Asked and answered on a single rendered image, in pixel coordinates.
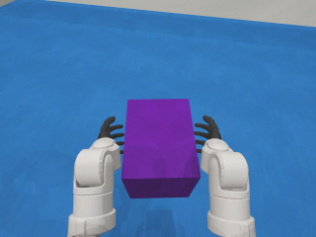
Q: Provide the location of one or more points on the right robot forearm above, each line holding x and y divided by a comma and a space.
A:
229, 190

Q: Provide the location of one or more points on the left robot forearm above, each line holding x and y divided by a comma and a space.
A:
93, 185

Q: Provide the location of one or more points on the robot right hand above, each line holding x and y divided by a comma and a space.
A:
212, 128

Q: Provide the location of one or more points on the carton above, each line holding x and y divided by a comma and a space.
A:
160, 158

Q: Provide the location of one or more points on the robot left hand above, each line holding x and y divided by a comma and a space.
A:
106, 131

